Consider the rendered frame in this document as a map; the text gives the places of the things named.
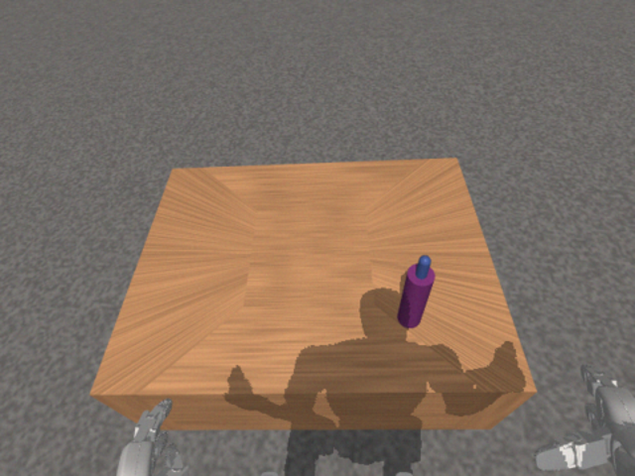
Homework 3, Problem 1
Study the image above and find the bottle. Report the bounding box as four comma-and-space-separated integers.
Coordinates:
398, 255, 435, 328

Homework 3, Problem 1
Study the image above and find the right robot hand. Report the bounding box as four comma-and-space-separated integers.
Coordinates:
534, 364, 635, 470

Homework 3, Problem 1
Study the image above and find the right robot arm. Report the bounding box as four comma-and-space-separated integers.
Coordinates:
610, 428, 635, 476

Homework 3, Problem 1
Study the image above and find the left robot hand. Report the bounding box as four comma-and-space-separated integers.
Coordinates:
116, 399, 189, 476

